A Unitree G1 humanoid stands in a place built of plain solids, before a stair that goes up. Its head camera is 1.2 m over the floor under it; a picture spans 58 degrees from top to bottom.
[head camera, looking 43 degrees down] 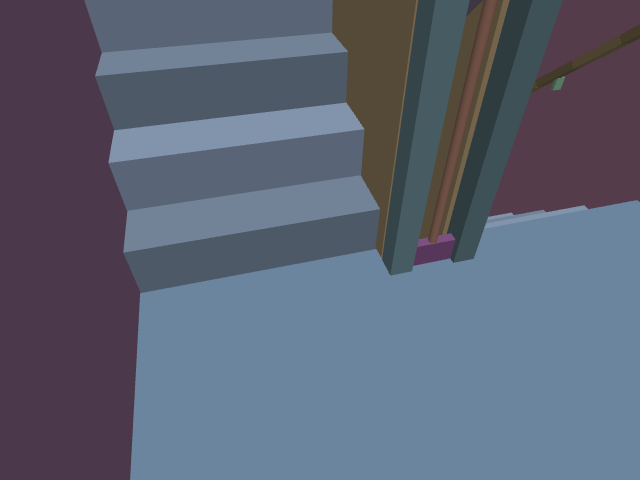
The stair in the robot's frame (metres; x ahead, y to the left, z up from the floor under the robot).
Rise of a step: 0.20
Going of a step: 0.23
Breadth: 0.90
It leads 15 degrees to the left of straight ahead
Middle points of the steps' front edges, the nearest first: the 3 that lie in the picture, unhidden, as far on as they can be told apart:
1.12 0.21 0.20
1.34 0.27 0.41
1.56 0.33 0.61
